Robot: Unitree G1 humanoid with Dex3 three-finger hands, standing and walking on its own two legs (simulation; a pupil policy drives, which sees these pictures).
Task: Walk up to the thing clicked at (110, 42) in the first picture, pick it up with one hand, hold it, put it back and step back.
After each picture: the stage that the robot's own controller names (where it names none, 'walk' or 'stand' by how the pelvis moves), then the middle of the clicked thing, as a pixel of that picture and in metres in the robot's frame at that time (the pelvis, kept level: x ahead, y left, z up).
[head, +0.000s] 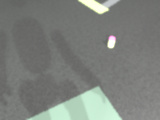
stand; (111, 42) +1.38 -0.39 -0.72
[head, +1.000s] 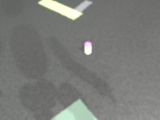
walk; (87, 48) +1.29 -0.01 -0.70
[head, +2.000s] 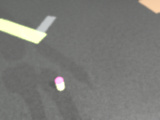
walk; (59, 83) +0.81 +0.23 -0.71
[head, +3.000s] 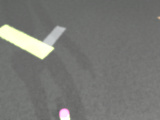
walk; (64, 116) +0.51 +0.15 -0.71
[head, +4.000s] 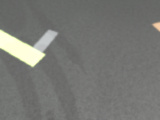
stand; out of the picture +0.37 +0.13 -0.71
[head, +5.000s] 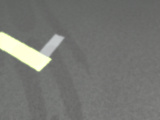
stand; out of the picture +0.36 +0.13 -0.72
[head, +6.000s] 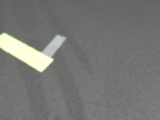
stand; out of the picture +0.36 +0.14 -0.73
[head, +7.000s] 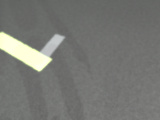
stand; out of the picture +0.34 +0.14 -0.73
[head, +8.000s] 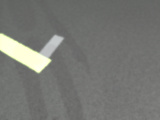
stand; out of the picture +0.34 +0.14 -0.73
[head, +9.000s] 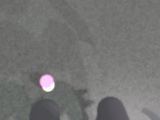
go down; (47, 83) +0.40 +0.14 -0.46
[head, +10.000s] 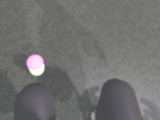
go down; (36, 65) +0.44 +0.16 -0.32
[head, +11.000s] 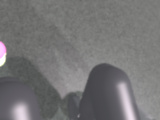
close in; out of the picture +0.43 +0.20 -0.24
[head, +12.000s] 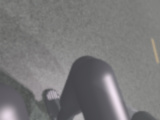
close; out of the picture +0.43 +0.22 -0.23
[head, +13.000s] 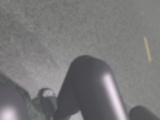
lift; out of the picture +0.42 +0.22 -0.23
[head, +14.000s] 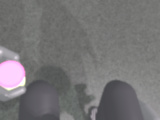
lift; (12, 78) +0.32 +0.23 -0.07
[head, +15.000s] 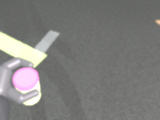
hold; (28, 87) +0.32 +0.17 +0.06
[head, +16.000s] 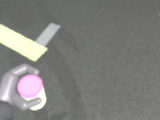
hold; (33, 93) +0.31 +0.16 +0.01
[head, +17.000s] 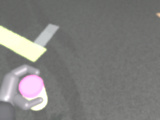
hold; (34, 93) +0.31 +0.16 +0.01
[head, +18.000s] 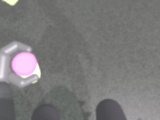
crouch; (27, 69) +0.39 +0.16 -0.06
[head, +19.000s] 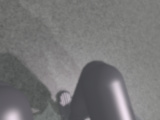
lower; out of the picture +0.42 +0.23 -0.20
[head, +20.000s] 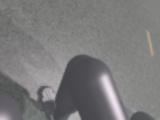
lower; out of the picture +0.44 +0.25 -0.23
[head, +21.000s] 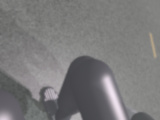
lower; out of the picture +0.44 +0.25 -0.22
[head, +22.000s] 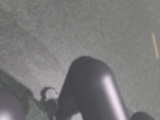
lower; out of the picture +0.44 +0.25 -0.22
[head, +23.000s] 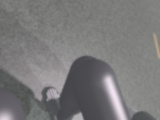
rest; out of the picture +0.43 +0.25 -0.22
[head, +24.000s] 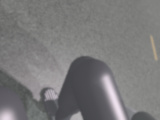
open; out of the picture +0.43 +0.23 -0.24
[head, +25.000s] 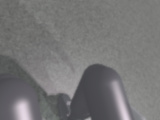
stand; out of the picture +0.43 +0.21 -0.25
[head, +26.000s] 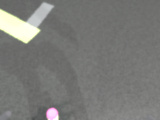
stand; (52, 116) +0.38 +0.14 -0.60
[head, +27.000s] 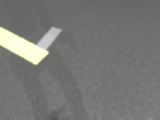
stand; out of the picture +0.36 +0.14 -0.66
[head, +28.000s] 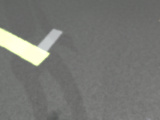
stand; out of the picture +0.37 +0.14 -0.67
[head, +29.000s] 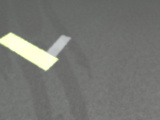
stand; out of the picture +0.38 +0.13 -0.72
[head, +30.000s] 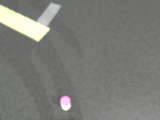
walk; (65, 103) +0.46 +0.09 -0.70
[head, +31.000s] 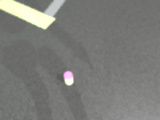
walk; (68, 78) +0.70 +0.11 -0.70
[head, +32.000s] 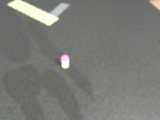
stand; (65, 61) +1.04 +0.11 -0.71
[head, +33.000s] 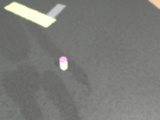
stand; (63, 63) +1.03 +0.15 -0.72
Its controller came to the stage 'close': yes
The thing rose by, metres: 0.72
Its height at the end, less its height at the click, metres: +0.00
